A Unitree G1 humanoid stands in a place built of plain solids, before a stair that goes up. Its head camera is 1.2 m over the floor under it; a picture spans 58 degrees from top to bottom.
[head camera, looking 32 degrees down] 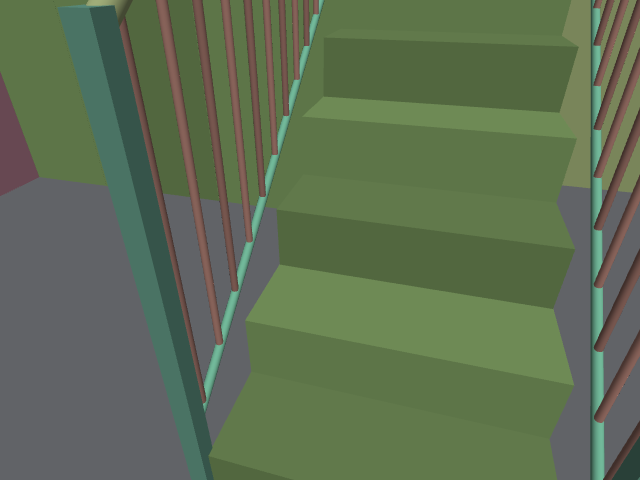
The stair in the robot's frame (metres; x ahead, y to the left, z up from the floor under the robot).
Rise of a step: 0.20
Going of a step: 0.27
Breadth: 0.81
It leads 15 degrees to the right of straight ahead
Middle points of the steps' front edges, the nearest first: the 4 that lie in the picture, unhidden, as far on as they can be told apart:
0.76 -0.19 0.40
1.02 -0.26 0.60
1.28 -0.33 0.80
1.54 -0.40 1.00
